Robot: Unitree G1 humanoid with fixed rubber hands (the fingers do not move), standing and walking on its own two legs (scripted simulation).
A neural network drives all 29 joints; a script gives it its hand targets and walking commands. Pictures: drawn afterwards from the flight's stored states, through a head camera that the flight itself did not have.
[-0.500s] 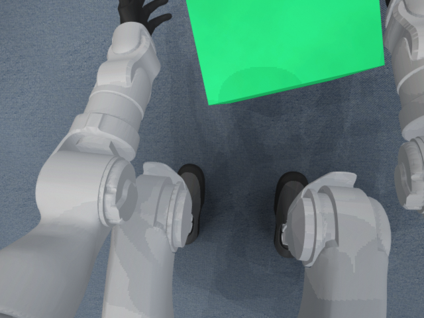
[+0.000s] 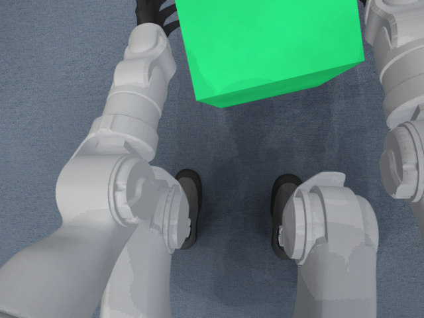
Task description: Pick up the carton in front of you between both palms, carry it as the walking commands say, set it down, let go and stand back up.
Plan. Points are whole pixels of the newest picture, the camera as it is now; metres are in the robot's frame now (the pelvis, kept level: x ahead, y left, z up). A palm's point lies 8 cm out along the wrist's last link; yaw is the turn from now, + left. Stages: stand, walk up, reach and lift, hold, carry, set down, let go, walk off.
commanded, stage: reach and lift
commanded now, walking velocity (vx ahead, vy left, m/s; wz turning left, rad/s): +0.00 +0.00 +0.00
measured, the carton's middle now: (259, 32) +0.54 -0.07 -0.24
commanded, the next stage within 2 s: none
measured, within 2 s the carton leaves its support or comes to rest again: leaves its support in 0.06 s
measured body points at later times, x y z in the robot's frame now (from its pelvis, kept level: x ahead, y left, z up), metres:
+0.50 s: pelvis +0.00 +0.02 +0.06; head +0.27 -0.06 +0.41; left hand +0.52 +0.08 -0.02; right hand +0.51 -0.22 -0.02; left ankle +0.14 +0.14 -0.33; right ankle +0.11 -0.11 -0.34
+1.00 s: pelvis +0.03 +0.02 +0.18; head +0.24 -0.04 +0.57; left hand +0.50 +0.09 +0.13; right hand +0.47 -0.21 +0.12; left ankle +0.14 +0.14 -0.34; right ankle +0.11 -0.11 -0.34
